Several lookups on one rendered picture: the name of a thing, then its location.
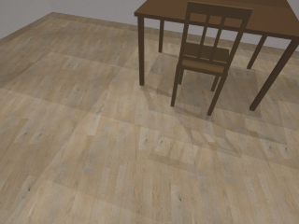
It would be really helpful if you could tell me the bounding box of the table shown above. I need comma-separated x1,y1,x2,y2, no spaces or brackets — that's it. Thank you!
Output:
134,0,299,111

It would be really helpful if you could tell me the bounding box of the chair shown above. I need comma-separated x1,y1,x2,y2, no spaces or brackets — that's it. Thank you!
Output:
170,0,253,116

